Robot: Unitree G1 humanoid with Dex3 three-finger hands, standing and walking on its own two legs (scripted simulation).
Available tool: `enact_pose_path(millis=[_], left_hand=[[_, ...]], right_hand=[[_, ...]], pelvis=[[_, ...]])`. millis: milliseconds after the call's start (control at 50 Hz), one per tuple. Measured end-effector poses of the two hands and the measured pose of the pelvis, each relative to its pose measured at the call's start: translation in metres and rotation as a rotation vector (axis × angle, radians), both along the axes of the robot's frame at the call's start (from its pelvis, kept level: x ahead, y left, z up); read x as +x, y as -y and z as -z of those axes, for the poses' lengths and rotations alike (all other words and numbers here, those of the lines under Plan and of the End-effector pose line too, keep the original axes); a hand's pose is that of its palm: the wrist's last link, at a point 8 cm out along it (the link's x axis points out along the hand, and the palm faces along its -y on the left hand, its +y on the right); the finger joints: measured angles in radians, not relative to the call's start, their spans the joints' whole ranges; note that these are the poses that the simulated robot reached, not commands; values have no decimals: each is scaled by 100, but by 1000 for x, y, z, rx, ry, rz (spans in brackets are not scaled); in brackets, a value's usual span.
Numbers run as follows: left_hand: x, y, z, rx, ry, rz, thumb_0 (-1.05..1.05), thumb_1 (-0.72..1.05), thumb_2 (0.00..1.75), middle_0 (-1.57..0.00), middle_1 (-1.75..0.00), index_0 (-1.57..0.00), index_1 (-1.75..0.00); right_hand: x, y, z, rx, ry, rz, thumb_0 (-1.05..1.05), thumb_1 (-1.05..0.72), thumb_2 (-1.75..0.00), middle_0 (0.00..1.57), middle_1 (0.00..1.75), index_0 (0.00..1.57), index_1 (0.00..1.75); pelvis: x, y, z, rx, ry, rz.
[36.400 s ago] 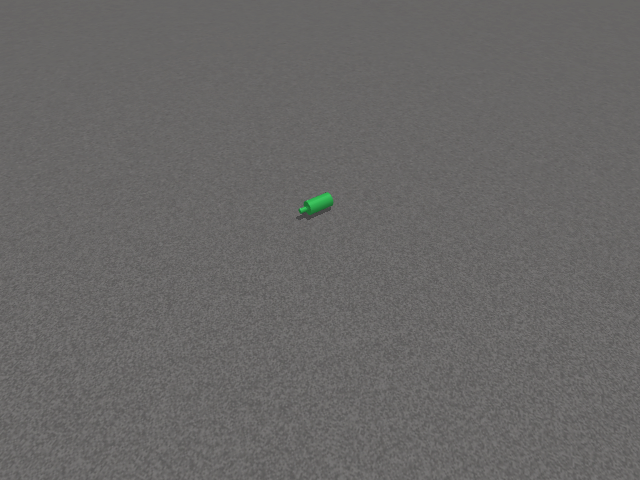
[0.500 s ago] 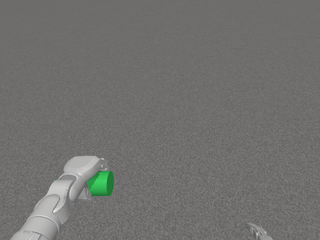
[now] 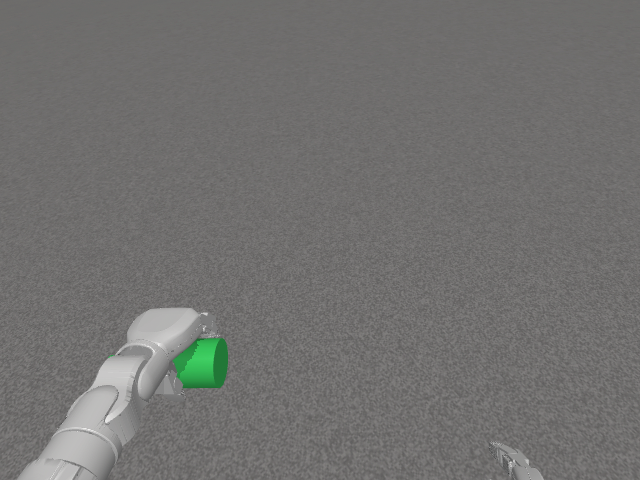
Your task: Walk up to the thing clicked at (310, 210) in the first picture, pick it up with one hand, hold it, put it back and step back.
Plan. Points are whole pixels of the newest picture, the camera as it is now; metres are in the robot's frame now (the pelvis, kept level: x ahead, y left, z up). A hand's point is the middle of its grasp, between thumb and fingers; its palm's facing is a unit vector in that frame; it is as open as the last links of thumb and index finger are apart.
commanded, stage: hold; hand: left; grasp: from above
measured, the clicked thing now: (165, 363) +0.31 +0.24 -0.05
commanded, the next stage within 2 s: crouch in 0.18 s
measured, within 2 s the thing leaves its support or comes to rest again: neither
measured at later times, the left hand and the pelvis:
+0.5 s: hand (180, 363) +0.31 +0.22 -0.04, palm faces -0.45 -0.04 -0.89, open 9.6 cm; pelvis +0.01 +0.00 +0.00, yaw +0 degrees
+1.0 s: hand (212, 389) +0.36 +0.24 -0.26, palm faces -0.41 +0.06 -0.91, open 9.6 cm; pelvis -0.05 +0.01 -0.16, yaw +1 degrees
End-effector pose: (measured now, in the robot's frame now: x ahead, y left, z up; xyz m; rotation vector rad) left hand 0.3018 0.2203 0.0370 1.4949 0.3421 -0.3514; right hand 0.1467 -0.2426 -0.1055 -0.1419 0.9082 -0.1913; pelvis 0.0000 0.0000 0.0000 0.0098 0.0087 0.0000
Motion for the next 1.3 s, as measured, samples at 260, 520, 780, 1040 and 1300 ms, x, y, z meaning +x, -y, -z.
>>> enact_pose_path(millis=[260,520,780,1040,1300], left_hand=[[3,2,10,-2,-25,17,0,12,33,-73,-49,-74,-45],[8,0,23,5,-39,-2,0,11,33,-73,-50,-74,-45],[24,-10,125,86,16,59,0,11,32,-75,-48,-76,-44],[69,-14,260,106,22,22,0,11,32,-75,-48,-76,-43],[99,-26,376,84,-33,-9,0,12,32,-74,-46,-76,-41]], right_hand=[[1,4,1,-10,-37,13,1,-91,-89,20,30,20,30],[2,6,0,-1,-43,28,1,-90,-89,20,30,20,30],[-38,26,59,-101,-193,-12,0,-91,-89,20,30,20,30],[-152,27,178,-145,-431,88,0,-91,-89,20,30,20,30],[-184,4,271,-111,-509,76,0,-90,-89,20,30,20,30]], pelvis=[[8,0,-1,-1,-11,-1],[11,0,0,-1,-24,-5],[-15,0,60,-24,-251,-34],[-49,-12,173,-56,-489,-30],[-62,-17,267,-83,-617,-28]])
